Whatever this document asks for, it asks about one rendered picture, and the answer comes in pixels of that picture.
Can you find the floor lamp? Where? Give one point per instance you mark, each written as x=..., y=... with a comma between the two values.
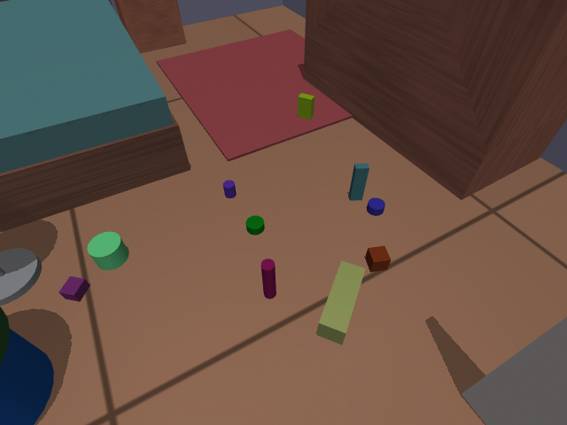
x=19, y=270

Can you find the potted plant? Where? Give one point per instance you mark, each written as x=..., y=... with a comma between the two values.
x=26, y=378

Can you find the bed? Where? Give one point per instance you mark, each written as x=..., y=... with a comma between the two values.
x=82, y=117

